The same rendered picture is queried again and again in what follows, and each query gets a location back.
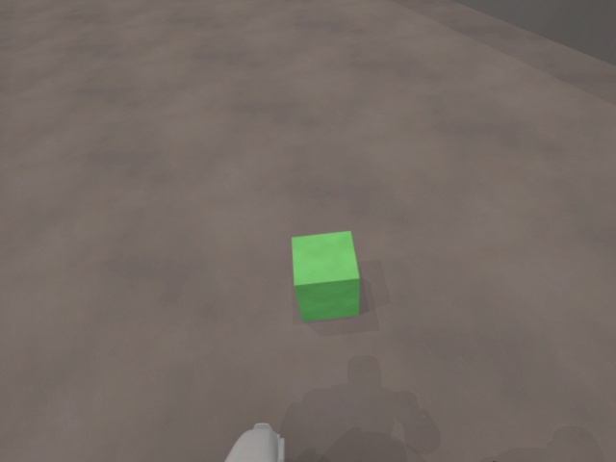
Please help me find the left robot thigh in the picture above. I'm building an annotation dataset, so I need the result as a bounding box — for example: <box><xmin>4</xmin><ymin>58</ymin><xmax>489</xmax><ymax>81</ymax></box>
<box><xmin>224</xmin><ymin>428</ymin><xmax>285</xmax><ymax>462</ymax></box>

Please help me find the carton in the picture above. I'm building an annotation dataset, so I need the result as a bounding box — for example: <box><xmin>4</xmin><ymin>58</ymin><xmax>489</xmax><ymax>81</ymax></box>
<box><xmin>292</xmin><ymin>231</ymin><xmax>360</xmax><ymax>321</ymax></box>

